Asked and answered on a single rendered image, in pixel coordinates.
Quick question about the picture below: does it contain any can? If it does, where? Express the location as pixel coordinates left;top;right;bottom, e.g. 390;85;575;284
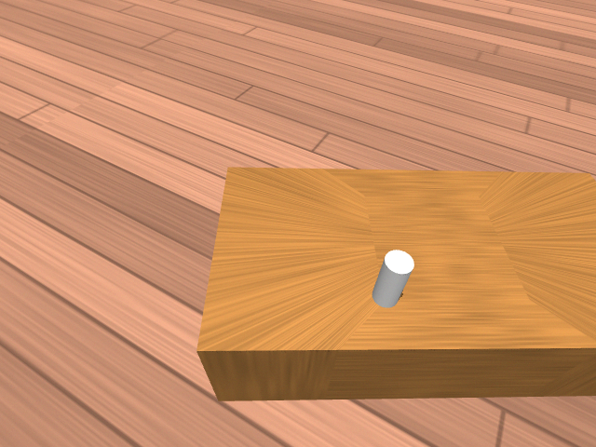
372;250;414;308

